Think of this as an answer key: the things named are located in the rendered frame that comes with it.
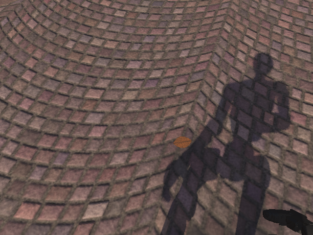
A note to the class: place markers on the robot right hand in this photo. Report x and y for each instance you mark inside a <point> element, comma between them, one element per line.
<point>292,219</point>

